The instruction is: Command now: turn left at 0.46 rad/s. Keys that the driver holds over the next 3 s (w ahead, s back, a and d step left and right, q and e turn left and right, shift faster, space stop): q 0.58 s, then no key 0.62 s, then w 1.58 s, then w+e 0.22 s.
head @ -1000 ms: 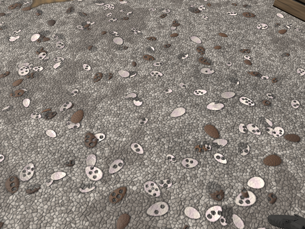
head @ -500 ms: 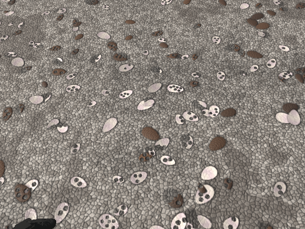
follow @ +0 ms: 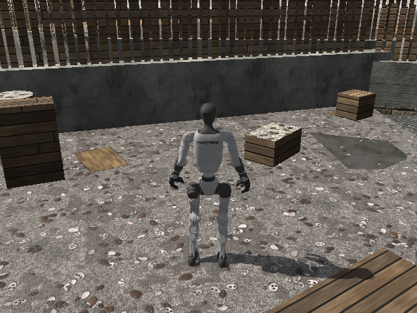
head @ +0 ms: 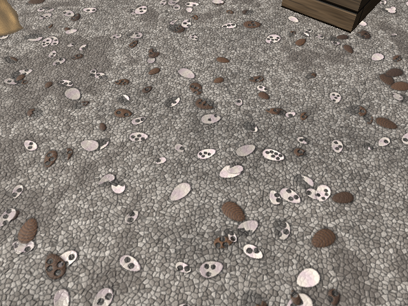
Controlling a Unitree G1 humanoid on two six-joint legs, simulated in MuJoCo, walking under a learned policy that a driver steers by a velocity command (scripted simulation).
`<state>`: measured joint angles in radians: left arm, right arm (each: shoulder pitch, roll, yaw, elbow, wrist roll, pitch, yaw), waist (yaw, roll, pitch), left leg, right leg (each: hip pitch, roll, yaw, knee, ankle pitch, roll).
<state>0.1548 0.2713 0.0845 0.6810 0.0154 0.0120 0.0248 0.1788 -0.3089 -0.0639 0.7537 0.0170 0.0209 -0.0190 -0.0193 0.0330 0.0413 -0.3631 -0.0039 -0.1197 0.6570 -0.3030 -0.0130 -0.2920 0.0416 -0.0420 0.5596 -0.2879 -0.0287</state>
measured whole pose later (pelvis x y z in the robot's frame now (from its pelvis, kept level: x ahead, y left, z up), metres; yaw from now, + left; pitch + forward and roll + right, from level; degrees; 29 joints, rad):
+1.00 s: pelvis +0.01 +0.04 +0.01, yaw +26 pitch +0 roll +0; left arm 0.15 0.23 0.04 0.75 0.00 -0.01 0.01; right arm 0.17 -0.29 -0.06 0.68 0.00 0.04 -0.02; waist 0.00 0.03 0.03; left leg -0.26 0.00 -0.09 0.57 -0.34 -0.07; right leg -0.24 0.01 0.04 0.49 -0.26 0.00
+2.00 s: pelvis +0.24 +0.23 +0.01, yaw +26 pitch +0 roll +1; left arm 0.29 0.31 0.04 0.84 -0.02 -0.08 0.00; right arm 0.23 -0.27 -0.05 0.72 0.00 -0.08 0.03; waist 0.01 -0.03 0.04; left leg -0.29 -0.05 0.05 0.43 -0.16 0.06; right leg -0.45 -0.08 0.04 1.16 -0.31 -0.03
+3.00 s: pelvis +0.75 +0.47 +0.00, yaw +22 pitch +2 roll +0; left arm 0.36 0.30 0.05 0.90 -0.03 -0.06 0.00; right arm 0.11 -0.27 -0.04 0.74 0.00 -0.10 0.03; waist 0.04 -0.02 0.04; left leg -0.41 0.01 0.06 0.54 -0.16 0.04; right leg -0.27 0.00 0.07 1.06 -0.47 -0.03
